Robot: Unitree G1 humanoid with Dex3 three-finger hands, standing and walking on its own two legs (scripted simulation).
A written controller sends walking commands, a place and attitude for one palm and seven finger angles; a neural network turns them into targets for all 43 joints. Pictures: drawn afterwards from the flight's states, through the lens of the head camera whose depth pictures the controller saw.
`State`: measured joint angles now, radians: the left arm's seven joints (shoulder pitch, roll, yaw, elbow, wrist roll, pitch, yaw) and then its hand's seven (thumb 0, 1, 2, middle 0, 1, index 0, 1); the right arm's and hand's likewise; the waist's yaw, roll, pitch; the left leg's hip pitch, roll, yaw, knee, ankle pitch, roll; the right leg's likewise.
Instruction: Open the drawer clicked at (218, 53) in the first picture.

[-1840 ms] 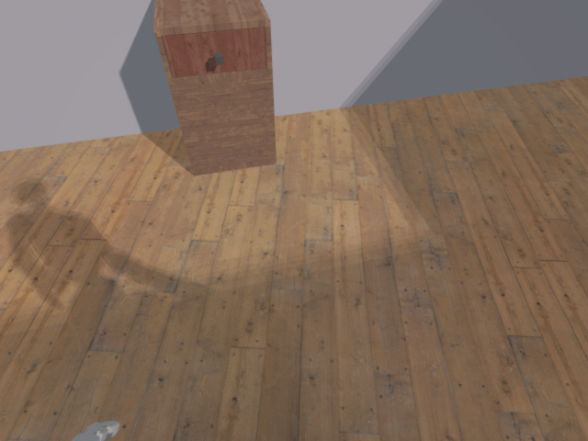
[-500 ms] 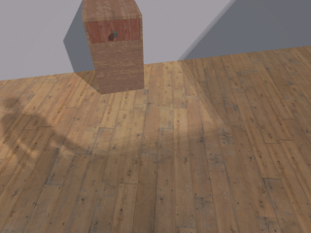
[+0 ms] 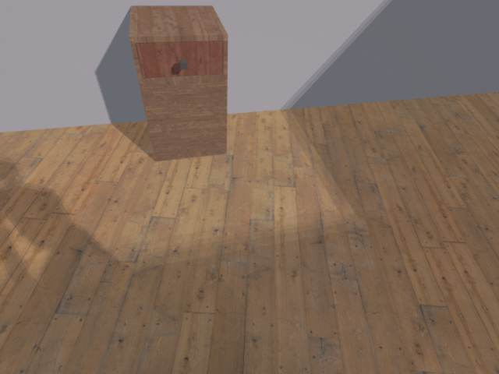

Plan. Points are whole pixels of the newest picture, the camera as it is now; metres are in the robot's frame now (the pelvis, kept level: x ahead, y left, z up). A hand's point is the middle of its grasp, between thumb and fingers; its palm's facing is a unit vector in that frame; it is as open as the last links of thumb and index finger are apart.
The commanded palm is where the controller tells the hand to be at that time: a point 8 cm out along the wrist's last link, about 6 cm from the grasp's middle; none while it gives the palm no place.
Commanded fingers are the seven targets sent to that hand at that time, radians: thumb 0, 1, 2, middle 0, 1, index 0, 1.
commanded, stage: walk to a spot facing it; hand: left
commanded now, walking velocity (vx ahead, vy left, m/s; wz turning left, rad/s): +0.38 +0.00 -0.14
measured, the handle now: (183, 63) +1.42 +0.40 -0.15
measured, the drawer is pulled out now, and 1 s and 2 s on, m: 0.00 0.00 0.00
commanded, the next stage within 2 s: turn to face it in 1.44 s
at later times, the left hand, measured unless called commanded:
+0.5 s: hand (195, 311) +0.28 +0.13 -0.17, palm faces -0.05 -0.98 -0.21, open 7.3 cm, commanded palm none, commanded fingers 0.00 0.90 0.90 -0.20 -0.30 -0.20 -0.30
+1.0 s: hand (190, 260) +0.40 +0.16 -0.17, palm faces +0.02 -0.99 -0.14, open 7.3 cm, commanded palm none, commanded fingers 0.00 0.90 0.90 -0.20 -0.30 -0.20 -0.30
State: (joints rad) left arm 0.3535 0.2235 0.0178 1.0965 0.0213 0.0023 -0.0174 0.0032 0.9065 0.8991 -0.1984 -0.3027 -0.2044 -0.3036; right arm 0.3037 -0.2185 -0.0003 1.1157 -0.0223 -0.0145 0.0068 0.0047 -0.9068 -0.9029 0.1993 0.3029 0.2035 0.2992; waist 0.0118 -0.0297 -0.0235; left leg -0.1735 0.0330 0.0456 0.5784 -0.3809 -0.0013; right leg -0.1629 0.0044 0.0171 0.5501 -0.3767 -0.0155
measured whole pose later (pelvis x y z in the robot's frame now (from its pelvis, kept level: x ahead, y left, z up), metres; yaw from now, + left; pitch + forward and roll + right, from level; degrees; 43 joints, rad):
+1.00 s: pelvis +0.40 -0.02 +0.01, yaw -3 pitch -1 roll +0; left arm 0.31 0.18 0.07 1.08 0.04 -0.01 -0.02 0.01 0.91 0.90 -0.19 -0.30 -0.20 -0.30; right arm 0.29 -0.16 -0.05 1.05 -0.02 -0.08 -0.02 -0.01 -0.95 -0.90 0.20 0.30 0.21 0.30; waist 0.02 -0.05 0.03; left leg -0.14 0.03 0.21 0.40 -0.25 0.04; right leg -0.54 -0.12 -0.06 1.12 -0.25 0.00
